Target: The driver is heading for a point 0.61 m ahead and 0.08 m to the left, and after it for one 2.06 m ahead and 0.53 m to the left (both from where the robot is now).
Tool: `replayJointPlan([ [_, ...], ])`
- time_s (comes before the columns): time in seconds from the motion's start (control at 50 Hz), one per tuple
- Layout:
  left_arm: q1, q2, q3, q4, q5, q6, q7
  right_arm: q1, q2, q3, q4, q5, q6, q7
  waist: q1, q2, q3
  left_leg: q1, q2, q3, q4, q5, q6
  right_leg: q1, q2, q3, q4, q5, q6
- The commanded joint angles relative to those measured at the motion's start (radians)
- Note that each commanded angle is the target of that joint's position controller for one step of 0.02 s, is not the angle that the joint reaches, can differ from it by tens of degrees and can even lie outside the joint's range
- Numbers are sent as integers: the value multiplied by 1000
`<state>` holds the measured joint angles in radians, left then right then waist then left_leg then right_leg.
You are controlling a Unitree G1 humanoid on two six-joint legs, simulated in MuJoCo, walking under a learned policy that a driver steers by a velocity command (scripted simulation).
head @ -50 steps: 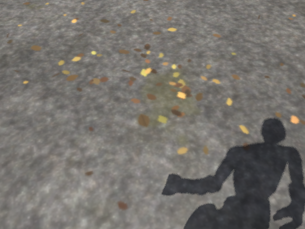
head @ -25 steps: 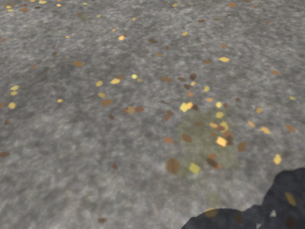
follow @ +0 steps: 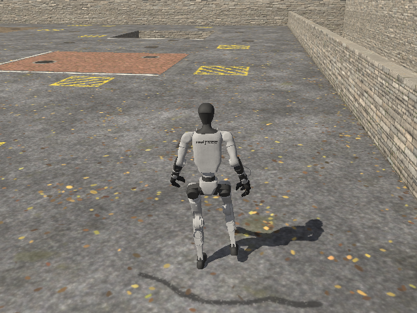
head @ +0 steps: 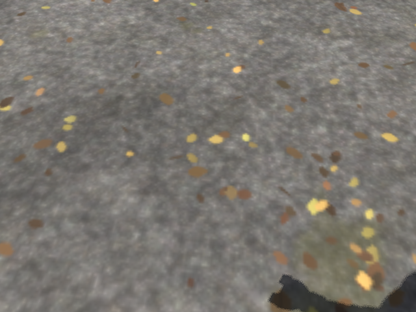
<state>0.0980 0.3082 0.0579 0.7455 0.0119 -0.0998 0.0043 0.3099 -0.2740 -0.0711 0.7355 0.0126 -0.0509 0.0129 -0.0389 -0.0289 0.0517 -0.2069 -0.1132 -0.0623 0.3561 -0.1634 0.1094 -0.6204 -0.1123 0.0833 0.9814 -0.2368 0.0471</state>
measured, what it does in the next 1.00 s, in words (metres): walks ahead, turning left: right foot, then left foot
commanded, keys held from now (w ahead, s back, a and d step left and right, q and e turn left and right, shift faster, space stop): w+q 0.72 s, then q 0.08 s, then no key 0.20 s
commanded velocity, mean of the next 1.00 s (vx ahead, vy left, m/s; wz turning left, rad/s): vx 0.44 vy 0.00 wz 0.55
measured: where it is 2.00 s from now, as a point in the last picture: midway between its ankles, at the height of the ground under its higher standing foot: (167, 274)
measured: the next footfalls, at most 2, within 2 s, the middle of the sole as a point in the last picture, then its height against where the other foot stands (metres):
right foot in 0.24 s outside the picture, level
left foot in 0.76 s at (137, 295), level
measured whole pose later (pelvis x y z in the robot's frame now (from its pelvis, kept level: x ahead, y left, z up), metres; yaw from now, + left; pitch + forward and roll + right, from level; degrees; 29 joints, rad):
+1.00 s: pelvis +0.47 +0.10 -0.01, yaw +33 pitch +2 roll -1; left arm 0.12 0.33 0.05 0.75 0.00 -0.05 0.02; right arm 0.20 -0.28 -0.05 0.65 -0.01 -0.03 0.02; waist -0.01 -0.04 0.09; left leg -0.31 -0.09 -0.01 0.42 -0.14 0.10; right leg -0.62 -0.10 0.04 1.09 -0.34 0.07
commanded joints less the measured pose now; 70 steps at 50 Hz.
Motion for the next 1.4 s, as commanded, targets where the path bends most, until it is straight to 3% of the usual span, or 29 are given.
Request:
replayJointPlan([
  [0.02, -35, 50, 10, -67, 4, 1, 3, -23, -177, -47, -75, 6, -13, -23, 16, 81, -54, -27, 205, -181, -130, 248, 150, 26, 37, -34, -196, 181, 33],
  [0.08, -132, 38, 2, -96, -9, -8, -9, 19, -182, -48, -63, 9, -3, -30, -28, 111, -47, -43, 190, -190, -113, 136, 111, 98, 86, -41, -383, 321, 31],
  [0.16, -167, 81, 15, -120, -20, -26, -28, 59, -169, -46, -45, 15, 8, -35, -32, 129, -48, 60, 238, -303, -18, 73, 95, 122, 104, 0, -487, 278, 0],
  [0.22, -47, 116, 37, -93, -20, -41, -28, 25, -158, -45, -54, 10, 16, -38, 42, 167, -76, 84, 236, -355, 97, 141, 63, 272, 113, -19, -541, 183, -54],
  [0.24, 60, 147, 52, -74, -8, -47, -21, 20, -118, -30, -63, 5, 14, -34, 95, 143, -161, 41, 181, -313, 245, 166, 31, 460, 64, 9, -546, 183, -95],
  [0.26, 213, 204, 65, -62, 4, -45, -12, 42, -60, -7, -83, -14, 12, -32, 142, 11, -313, -96, 106, -216, 533, -33, -10, 728, -115, 192, -528, 122, -154],
  [0.28, 268, 259, 79, -24, 9, -31, -22, 183, -29, 4, -113, 25, 3, -30, 64, -355, -390, -457, -1, -122, 823, -457, -65, 979, -308, 683, -648, -136, -308],
  [0.3, 227, 149, 56, -49, -14, -26, -25, 159, -144, -15, -77, 34, 5, -34, 90, -201, -293, -563, 87, -148, 940, -402, -80, 920, -300, 692, -688, -334, -281],
  [0.32, 188, 95, 41, -58, -17, -18, -19, 47, -189, -29, -90, 24, 11, -33, 117, -106, -174, -584, 118, -116, 957, -305, -86, 801, -256, 515, -696, -287, -238],
  [0.34, 143, 85, 34, -61, -6, -11, -18, -1, -176, -29, -99, 14, 15, -34, 100, -38, -112, -548, 152, -89, 936, -235, -93, 682, -214, 390, -711, -148, -219],
  [0.36, 118, 67, 28, -52, -3, -8, -15, -34, -162, -31, -111, 4, 15, -30, 86, -35, -62, -531, 179, -87, 890, -191, -96, 601, -179, 302, -731, -43, -217],
  [0.4, 109, 56, 25, -39, 0, -13, -11, -20, -120, -28, -117, 18, 23, -19, 59, -84, -48, -467, 214, -65, 839, -154, -97, 523, -139, 175, -778, 50, -211],
  [0.5, 128, 110, 45, -1, -7, -19, -8, -94, -75, -13, -158, 10, 34, -11, 64, -44, -29, -534, 239, -39, 672, -32, -122, 540, -158, 8, -834, 228, -248],
  [0.66, 189, 170, 59, 46, -31, 15, -1, -293, -57, 1, -219, 15, 18, 37, 123, -32, 28, -455, 201, 78, 314, 135, -77, 648, -160, -204, -808, 354, -188],
  [0.72, 182, 213, 73, 48, -47, 34, 5, -244, -106, -24, -227, 6, 27, 42, 61, -67, -26, -320, 124, 147, 276, -11, -18, 711, -170, -259, -641, 762, -159],
  [0.76, 157, 197, 65, 34, -53, 46, 13, 34, -199, -78, -157, 0, 34, 27, -96, -31, -165, 70, 43, 160, 166, 107, 46, 578, -105, -307, -239, 868, -98],
  [0.78, 202, 101, 33, 5, 1, 39, 10, 111, -284, -96, -139, 3, 43, 2, -75, 182, -254, 375, 239, -122, 195, 388, 111, 276, -27, -295, 95, 181, -40],
  [0.8, 269, 54, 5, -43, 9, 17, -1, 37, -353, -94, -198, -11, 31, 6, 14, 345, -444, 594, 485, -679, 80, 377, 340, -28, 164, -129, 433, -441, 10],
  [0.82, 175, 158, 27, -31, -23, 2, -10, 31, -254, -67, -213, -12, 22, 17, -64, 141, -467, 554, 472, -595, 40, 417, 293, -77, 97, 17, 466, -385, -5],
  [0.84, 114, 155, 24, -52, -45, -1, -11, -7, -208, -50, -200, -12, 12, 20, -45, 111, -332, 429, 438, -430, 48, 506, 254, -98, 63, -8, 418, -309, -18],
  [0.86, 116, 137, 21, -35, -31, 4, 0, -50, -177, -41, -187, -1, 7, 19, -2, 22, -224, 280, 383, -315, 46, 550, 204, -79, 19, -23, 333, -241, -13],
  [0.88, 121, 142, 25, -26, -14, 15, 9, -93, -151, -33, -185, 2, 6, 14, 25, 36, -186, 174, 352, -256, 26, 560, 180, -30, -7, -23, 263, -202, -8],
  [0.96, 181, 105, 19, 1, -7, 58, 20, -141, -161, -28, -159, -24, -4, 1, 82, 80, -177, -16, 309, -136, -36, 711, 181, 114, 9, -43, 153, -99, 25],
  [1.08, 63, 62, 3, -20, -8, 69, 16, -148, -143, -15, -100, -24, 19, -23, 43, 111, -167, 10, 265, -62, -37, 578, 125, 156, 19, -39, -178, 112, 39],
  [1.18, 18, 75, 9, -27, -6, 67, 6, -135, -120, 2, -41, -26, 30, -14, 25, 127, -131, 36, 295, -126, 17, 453, 117, 239, 48, -41, -365, 64, 9],
  [1.22, 49, 70, 8, -18, 7, 58, 1, -137, -95, 14, -22, -12, 32, -14, 63, 98, -125, 10, 254, -129, 75, 333, 57, 372, 52, -44, -572, 259, -31],
  [1.26, 32, 166, 25, -26, 15, 57, 13, 16, -81, 17, 5, -43, 17, -13, -36, -75, -188, -86, 129, -72, 131, 6, -38, 579, -97, 83, -508, 687, -124],
  [1.3, -3, 61, 5, -20, 0, 72, 3, -49, -87, 22, 16, -38, 32, -22, 7, -91, -167, -44, 109, -31, 91, -89, -78, 489, -54, 69, -523, 416, -150],
  [1.4, 3, 62, 2, 10, -2, 60, -10, -101, -94, 16, 26, -27, 73, -31, 35, -40, -119, -17, 129, -54, 86, 47, -58, 451, 12, 6, -508, 331, -93],
])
